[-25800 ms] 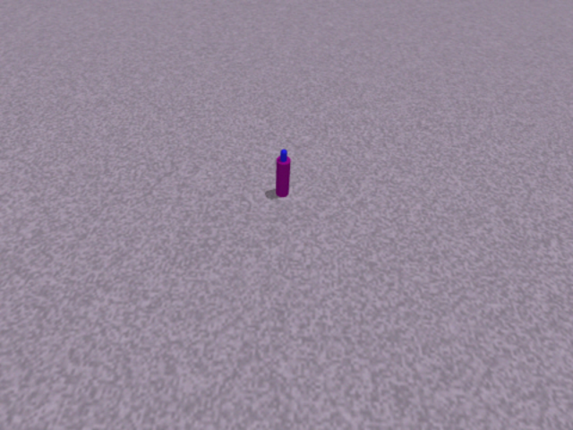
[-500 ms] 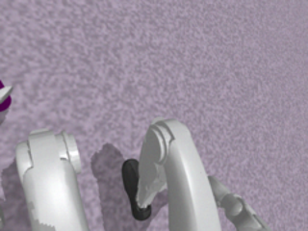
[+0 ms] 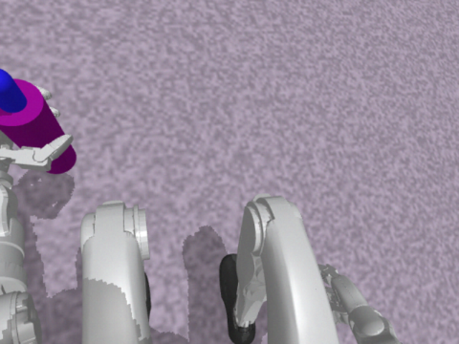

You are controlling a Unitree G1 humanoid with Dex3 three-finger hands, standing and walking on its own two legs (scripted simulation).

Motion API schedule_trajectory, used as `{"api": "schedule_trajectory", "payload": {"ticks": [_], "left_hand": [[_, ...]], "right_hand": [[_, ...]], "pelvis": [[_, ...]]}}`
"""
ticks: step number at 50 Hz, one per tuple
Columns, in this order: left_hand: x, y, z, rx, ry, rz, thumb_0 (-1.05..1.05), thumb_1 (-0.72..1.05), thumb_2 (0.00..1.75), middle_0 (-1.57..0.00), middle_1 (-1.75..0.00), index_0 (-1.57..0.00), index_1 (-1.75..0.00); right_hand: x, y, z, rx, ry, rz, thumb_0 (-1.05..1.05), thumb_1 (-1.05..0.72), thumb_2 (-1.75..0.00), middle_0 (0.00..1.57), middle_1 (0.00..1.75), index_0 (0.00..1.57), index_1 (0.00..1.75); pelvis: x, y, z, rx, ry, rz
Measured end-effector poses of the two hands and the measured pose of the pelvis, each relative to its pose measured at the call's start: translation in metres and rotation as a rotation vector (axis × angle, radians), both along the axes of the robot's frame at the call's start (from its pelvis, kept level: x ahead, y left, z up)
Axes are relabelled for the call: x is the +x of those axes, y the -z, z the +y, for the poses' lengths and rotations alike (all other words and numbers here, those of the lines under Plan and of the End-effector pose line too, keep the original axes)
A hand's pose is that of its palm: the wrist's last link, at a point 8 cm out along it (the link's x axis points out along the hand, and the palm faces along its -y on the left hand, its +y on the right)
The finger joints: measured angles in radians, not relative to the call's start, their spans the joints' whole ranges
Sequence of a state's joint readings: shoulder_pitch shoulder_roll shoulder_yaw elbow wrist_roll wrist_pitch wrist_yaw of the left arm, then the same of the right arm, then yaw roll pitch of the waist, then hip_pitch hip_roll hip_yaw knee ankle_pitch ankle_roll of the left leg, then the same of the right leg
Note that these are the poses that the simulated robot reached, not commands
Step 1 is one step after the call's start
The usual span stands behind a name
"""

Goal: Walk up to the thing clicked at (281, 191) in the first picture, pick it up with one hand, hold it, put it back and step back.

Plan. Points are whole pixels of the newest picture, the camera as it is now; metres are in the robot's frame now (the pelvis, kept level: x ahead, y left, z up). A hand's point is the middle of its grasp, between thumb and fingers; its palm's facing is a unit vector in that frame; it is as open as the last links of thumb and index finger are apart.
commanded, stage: settle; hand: left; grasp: from the side
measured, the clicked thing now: (34, 128) +0.42 +0.29 -0.05
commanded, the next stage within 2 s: lift in 0.90 s
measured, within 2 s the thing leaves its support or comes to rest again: neither
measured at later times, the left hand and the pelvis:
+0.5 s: hand (37, 109) +0.43 +0.27 +0.00, palm faces +0.14 -0.99 -0.04, open 8.9 cm; pelvis +0.01 -0.01 +0.03, yaw +3 degrees
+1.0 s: hand (27, 99) +0.43 +0.27 +0.03, palm faces +0.15 -0.99 -0.04, open 8.9 cm; pelvis +0.01 +0.00 +0.05, yaw +4 degrees
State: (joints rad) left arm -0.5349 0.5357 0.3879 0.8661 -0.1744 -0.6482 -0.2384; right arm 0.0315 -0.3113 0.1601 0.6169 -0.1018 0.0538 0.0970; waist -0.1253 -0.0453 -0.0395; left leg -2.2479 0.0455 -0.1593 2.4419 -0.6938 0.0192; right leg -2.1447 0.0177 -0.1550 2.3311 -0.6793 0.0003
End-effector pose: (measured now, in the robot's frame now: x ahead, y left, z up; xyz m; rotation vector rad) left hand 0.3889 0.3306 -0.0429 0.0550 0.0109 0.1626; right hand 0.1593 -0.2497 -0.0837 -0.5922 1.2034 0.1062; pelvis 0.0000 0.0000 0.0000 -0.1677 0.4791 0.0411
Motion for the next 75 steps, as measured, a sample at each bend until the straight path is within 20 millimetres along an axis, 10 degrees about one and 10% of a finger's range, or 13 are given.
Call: {"api": "schedule_trajectory", "payload": {"ticks": [57,75], "left_hand": [[0.011,-0.086,-0.017,-0.022,0.014,0.016,0.0,-0.22,1.04,-0.75,-1.08,-0.76,-1.08],[-0.008,-0.158,-0.022,-0.03,0.031,0.001,0.0,-0.22,1.05,-0.75,-1.08,-0.76,-1.08]], "right_hand": [[-0.005,-0.035,-0.007,0.068,0.129,-0.043,0.01,-0.89,-0.88,0.2,0.3,0.2,0.3],[0.015,-0.082,0.0,0.112,0.174,-0.12,0.01,-0.9,-0.88,0.2,0.3,0.2,0.3]], "pelvis": [[0.006,-0.058,-0.006,0.069,-0.037,0.088],[0.012,-0.108,-0.006,0.08,-0.046,0.099]]}}
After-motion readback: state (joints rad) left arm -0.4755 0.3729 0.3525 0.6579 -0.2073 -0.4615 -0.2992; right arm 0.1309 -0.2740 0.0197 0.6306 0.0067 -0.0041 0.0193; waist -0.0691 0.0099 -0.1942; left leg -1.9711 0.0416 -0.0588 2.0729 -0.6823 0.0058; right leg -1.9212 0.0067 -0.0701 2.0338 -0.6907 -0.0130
